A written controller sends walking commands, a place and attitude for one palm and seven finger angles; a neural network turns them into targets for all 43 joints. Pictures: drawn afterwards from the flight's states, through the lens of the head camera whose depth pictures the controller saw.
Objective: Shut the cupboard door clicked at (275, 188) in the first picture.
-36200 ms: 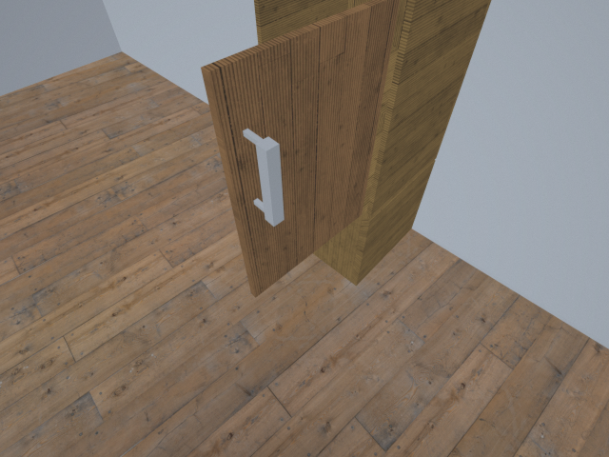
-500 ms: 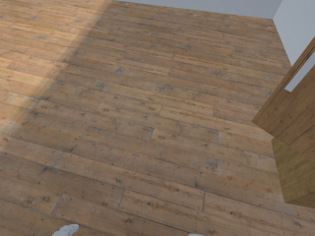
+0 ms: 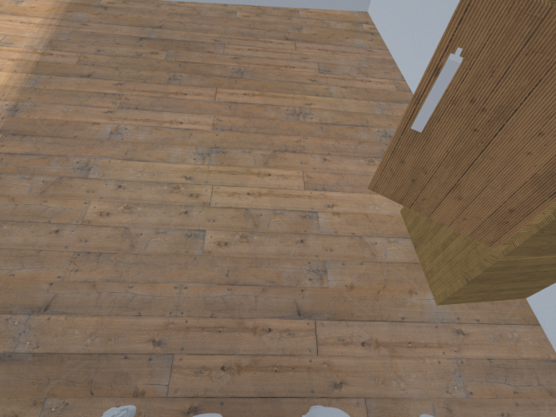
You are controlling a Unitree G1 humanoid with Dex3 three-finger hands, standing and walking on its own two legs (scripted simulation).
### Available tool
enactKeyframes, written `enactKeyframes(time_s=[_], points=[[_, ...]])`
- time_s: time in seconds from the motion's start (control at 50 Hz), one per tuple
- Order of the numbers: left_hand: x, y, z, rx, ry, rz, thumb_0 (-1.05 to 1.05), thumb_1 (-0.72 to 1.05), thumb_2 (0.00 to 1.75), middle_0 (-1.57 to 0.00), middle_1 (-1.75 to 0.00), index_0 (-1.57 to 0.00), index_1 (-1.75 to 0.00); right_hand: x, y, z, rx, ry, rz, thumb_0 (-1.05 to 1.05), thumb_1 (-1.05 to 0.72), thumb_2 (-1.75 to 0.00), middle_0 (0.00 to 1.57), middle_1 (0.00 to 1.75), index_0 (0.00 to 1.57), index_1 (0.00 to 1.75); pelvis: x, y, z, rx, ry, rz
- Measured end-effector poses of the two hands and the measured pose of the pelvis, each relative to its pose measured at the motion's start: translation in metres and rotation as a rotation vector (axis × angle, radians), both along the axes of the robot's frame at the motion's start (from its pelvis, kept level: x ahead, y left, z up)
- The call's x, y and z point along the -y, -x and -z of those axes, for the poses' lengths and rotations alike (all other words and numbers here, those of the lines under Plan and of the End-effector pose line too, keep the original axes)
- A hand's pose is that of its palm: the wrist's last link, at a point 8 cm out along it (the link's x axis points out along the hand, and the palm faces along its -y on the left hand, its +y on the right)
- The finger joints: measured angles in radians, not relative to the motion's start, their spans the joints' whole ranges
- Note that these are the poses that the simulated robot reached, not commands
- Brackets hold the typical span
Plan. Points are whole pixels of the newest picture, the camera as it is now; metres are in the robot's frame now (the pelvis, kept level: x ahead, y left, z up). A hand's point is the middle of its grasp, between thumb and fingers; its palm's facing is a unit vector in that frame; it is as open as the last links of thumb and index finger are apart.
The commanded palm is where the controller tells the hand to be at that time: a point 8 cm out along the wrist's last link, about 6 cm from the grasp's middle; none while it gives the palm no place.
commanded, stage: turn to face it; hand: left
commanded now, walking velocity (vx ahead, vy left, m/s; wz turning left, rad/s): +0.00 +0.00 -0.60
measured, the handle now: (437, 91) +0.76 -0.30 +0.06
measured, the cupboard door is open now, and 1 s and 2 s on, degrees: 54 54 54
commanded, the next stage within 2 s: take the last steps up to it in 0.72 s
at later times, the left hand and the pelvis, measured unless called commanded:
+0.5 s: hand (194, 399) +0.16 +0.13 -0.15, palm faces -0.29 -0.92 -0.25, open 7.4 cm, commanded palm none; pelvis +0.00 -0.03 +0.00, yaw -16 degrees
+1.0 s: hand (198, 386) +0.18 +0.13 -0.16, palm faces -0.44 -0.88 -0.18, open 7.4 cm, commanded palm none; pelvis +0.03 -0.01 +0.01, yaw -26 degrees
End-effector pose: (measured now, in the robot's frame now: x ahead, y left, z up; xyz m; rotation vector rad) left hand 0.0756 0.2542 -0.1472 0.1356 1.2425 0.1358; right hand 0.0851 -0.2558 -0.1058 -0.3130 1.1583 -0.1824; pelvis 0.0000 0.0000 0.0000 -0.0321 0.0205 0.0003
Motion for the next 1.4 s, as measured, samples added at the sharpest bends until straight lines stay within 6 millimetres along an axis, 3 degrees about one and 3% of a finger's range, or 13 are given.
enactKeyframes(time_s=[0.1,0.18,0.32,0.38,0.56,0.74,0.86,0.96,1.08,1.14,1.24,1.32,1.4], points=[[-0.005,-0.024,-0.012,0.013,0.002,0.059,0.01,0.91,0.90,-0.20,-0.30,-0.20,-0.30,-0.006,0.027,-0.006,-0.036,-0.009,0.065,0.01,-0.90,-0.90,0.20,0.30,0.20,0.30,-0.004,-0.002,-0.010,0.005,0.020,0.062],[0.003,-0.046,-0.018,0.024,-0.009,0.125,0.01,0.91,0.90,-0.19,-0.30,-0.20,-0.30,-0.002,0.052,-0.002,-0.060,-0.029,0.143,0.01,-0.90,-0.90,0.20,0.30,0.20,0.30,-0.002,-0.003,-0.012,0.007,0.022,0.116],[0.043,-0.090,-0.025,0.093,-0.050,0.265,0.01,0.91,0.90,-0.19,-0.30,-0.20,-0.30,0.023,0.103,0.026,-0.112,-0.082,0.289,0.01,-0.90,-0.90,0.20,0.30,0.20,0.30,0.021,-0.003,0.002,0.015,-0.006,0.202],[0.060,-0.098,-0.026,0.125,-0.072,0.306,0.01,0.91,0.90,-0.19,-0.30,-0.20,-0.30,0.037,0.118,0.040,-0.145,-0.089,0.339,0.01,-0.90,-0.90,0.20,0.30,0.20,0.30,0.028,-0.002,0.009,0.015,-0.009,0.231],[0.076,-0.087,-0.025,0.049,-0.048,0.354,0.01,0.91,0.90,-0.20,-0.30,-0.20,-0.30,0.040,0.108,0.021,-0.094,-0.077,0.390,0.01,-0.91,-0.90,0.19,0.30,0.19,0.30,0.028,-0.008,-0.005,0.006,-0.026,0.300],[0.055,-0.095,0.005,-0.024,0.001,0.365,0.01,0.91,0.90,-0.20,-0.30,-0.20,-0.30,0.009,0.091,0.011,-0.035,-0.031,0.404,0.01,-0.90,-0.90,0.20,0.30,0.20,0.30,0.006,-0.024,0.004,0.008,-0.005,0.372],[0.052,-0.105,-0.006,-0.038,-0.003,0.395,0.01,0.91,0.90,-0.20,-0.30,-0.20,-0.30,-0.013,0.107,0.005,-0.072,-0.058,0.444,0.01,-0.90,-0.90,0.20,0.30,0.20,0.30,0.002,-0.026,-0.008,0.012,0.008,0.410],[0.066,-0.114,-0.014,-0.041,-0.010,0.454,0.01,0.91,0.90,-0.19,-0.30,-0.20,-0.30,-0.018,0.132,0.011,-0.100,-0.099,0.511,0.01,-0.90,-0.90,0.20,0.30,0.20,0.30,0.009,-0.027,-0.011,0.009,0.010,0.445],[0.102,-0.131,-0.017,0.003,-0.020,0.527,0.01,0.91,0.90,-0.19,-0.30,-0.20,-0.30,-0.004,0.176,0.030,-0.160,-0.138,0.610,0.01,-0.90,-0.90,0.20,0.30,0.20,0.30,0.035,-0.029,-0.001,0.012,-0.015,0.483],[0.115,-0.131,-0.019,0.027,-0.026,0.511,0.01,0.91,0.90,-0.19,-0.30,-0.20,-0.30,0.008,0.186,0.033,-0.217,-0.143,0.628,0.01,-0.90,-0.90,0.20,0.30,0.20,0.30,0.047,-0.035,-0.001,0.018,-0.005,0.479],[0.124,-0.115,-0.017,-0.046,-0.026,0.490,0.00,0.91,0.90,-0.20,-0.30,-0.20,-0.30,0.038,0.160,0.021,-0.193,-0.123,0.622,0.01,-0.90,-0.90,0.20,0.30,0.20,0.30,0.064,-0.054,-0.008,0.016,-0.014,0.484],[0.130,-0.107,-0.006,-0.146,-0.013,0.482,0.01,0.91,0.90,-0.20,-0.30,-0.20,-0.30,0.057,0.117,0.016,-0.137,-0.103,0.598,0.01,-0.91,-0.90,0.19,0.30,0.19,0.30,0.076,-0.076,-0.006,0.006,-0.007,0.482],[0.133,-0.112,0.011,-0.233,0.006,0.459,0.01,0.91,0.90,-0.20,-0.30,-0.20,-0.30,0.071,0.064,0.020,-0.078,-0.080,0.562,0.01,-0.91,-0.90,0.19,0.30,0.19,0.30,0.085,-0.108,0.004,0.009,0.005,0.484]])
